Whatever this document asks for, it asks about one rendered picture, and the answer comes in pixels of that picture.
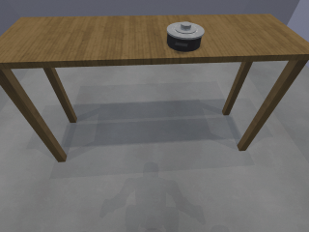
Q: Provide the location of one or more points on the lid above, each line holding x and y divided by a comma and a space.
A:
176, 31

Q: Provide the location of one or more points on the knob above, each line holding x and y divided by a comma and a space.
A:
186, 25

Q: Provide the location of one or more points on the table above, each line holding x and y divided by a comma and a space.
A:
49, 42

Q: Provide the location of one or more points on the pot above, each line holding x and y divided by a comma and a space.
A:
183, 45

